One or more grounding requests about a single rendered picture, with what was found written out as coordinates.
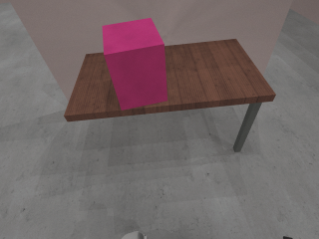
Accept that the carton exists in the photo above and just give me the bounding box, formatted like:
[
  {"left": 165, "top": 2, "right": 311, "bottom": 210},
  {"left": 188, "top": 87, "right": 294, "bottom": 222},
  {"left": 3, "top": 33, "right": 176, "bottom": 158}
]
[{"left": 102, "top": 18, "right": 167, "bottom": 111}]

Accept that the table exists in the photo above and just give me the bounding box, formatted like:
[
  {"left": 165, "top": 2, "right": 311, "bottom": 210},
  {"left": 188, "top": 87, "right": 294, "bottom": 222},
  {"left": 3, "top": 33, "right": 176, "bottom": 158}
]
[{"left": 64, "top": 39, "right": 276, "bottom": 152}]

